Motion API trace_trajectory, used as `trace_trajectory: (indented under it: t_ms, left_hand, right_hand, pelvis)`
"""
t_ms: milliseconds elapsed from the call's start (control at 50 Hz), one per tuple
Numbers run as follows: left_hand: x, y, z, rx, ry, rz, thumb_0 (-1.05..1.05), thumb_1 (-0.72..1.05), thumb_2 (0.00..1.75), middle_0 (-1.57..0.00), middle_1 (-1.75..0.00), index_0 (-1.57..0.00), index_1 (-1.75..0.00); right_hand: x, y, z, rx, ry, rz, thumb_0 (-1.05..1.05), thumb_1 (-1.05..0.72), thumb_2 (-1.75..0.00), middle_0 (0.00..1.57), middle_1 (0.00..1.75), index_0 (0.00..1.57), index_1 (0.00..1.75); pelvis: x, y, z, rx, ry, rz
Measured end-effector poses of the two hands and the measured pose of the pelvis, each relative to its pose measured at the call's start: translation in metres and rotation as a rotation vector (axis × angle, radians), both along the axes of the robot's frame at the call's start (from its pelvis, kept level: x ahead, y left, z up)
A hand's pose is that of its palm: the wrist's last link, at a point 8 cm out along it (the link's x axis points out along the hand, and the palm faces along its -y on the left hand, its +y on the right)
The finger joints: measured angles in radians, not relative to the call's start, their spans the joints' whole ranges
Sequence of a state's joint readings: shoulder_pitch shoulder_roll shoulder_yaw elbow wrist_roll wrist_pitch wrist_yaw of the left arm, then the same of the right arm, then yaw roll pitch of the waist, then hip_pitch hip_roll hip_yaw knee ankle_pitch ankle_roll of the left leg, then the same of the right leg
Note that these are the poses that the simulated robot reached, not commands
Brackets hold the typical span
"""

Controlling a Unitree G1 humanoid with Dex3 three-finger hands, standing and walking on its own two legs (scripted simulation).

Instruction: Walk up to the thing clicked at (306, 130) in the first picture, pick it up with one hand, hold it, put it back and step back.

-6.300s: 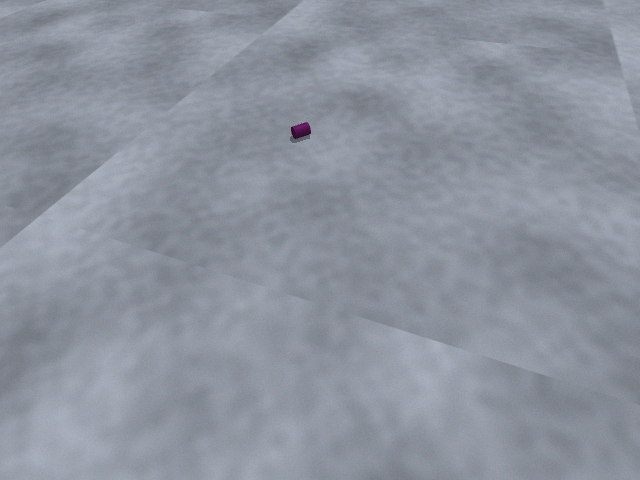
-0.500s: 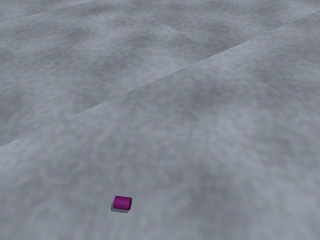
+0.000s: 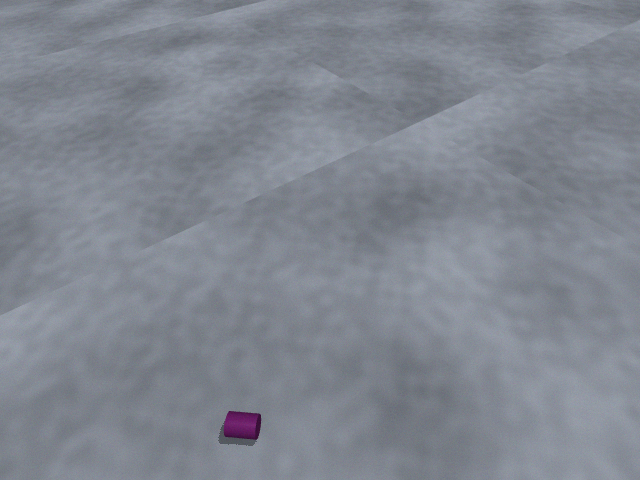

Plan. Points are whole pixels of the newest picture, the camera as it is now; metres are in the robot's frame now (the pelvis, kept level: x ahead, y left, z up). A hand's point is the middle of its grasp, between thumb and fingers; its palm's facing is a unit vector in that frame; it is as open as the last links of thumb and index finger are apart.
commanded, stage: walk up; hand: left
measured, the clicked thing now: (242, 425) +0.43 +0.30 -0.74
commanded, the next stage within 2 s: stand in 0.50 s
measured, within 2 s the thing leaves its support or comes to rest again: neither
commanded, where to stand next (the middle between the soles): +0.10 +0.03 m, yaw -1 degrees
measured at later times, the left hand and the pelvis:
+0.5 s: hand out of the picture +0.10 +0.26 -0.15, palm faces -0.04 -0.93 -0.37, open 7.4 cm; pelvis +0.01 +0.00 +0.00, yaw -1 degrees
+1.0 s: hand out of the picture +0.08 +0.24 -0.16, palm faces -0.03 -0.94 -0.34, open 7.4 cm; pelvis +0.01 -0.01 +0.00, yaw +0 degrees
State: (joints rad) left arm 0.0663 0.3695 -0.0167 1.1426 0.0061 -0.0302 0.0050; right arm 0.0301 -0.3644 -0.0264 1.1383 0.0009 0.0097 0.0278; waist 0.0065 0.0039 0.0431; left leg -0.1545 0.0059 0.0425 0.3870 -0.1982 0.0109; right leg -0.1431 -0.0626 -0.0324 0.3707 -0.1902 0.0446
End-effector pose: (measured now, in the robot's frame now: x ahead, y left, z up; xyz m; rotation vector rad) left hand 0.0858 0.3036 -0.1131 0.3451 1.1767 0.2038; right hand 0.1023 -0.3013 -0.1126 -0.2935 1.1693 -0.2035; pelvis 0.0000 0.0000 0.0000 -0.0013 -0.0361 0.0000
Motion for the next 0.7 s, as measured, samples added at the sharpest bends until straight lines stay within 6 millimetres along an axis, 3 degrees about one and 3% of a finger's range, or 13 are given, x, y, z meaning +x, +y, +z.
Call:
trace_trajectory:
  t_ms: [340, 700]
  left_hand:
    - [-0.001, -0.003, -0.001, 0.005, 0.049, 0.002, 0.01, 0.91, 0.90, -0.20, -0.30, -0.20, -0.30]
    - [0.013, -0.010, -0.003, -0.024, 0.022, -0.003, 0.01, 0.91, 0.90, -0.20, -0.30, -0.20, -0.30]
  right_hand:
    - [-0.022, -0.002, -0.008, 0.008, 0.076, -0.036, 0.01, -0.91, -0.90, 0.20, 0.30, 0.20, 0.30]
    - [-0.011, 0.001, 0.000, -0.002, 0.027, -0.021, 0.01, -0.91, -0.90, 0.20, 0.30, 0.20, 0.30]
  pelvis:
    - [0.009, -0.001, 0.001, 0.003, 0.006, -0.008]
    - [0.011, -0.003, 0.003, 0.004, 0.004, -0.011]
